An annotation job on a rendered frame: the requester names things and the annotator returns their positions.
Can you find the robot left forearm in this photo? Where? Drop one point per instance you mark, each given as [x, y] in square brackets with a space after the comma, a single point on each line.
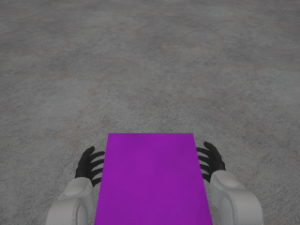
[75, 204]

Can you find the left robot hand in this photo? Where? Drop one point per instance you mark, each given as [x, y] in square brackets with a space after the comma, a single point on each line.
[85, 166]

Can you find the robot right forearm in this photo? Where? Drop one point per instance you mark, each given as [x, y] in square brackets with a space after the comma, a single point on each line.
[237, 206]

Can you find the carton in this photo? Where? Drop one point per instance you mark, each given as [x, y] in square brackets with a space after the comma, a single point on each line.
[152, 179]

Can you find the right robot hand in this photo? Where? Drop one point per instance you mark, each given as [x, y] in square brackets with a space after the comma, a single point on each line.
[214, 160]

